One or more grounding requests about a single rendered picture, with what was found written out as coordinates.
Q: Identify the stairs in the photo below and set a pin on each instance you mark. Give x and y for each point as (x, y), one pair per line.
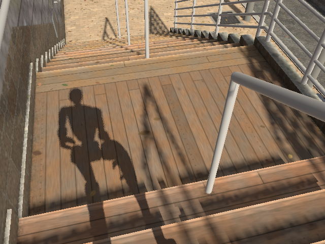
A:
(113, 50)
(282, 204)

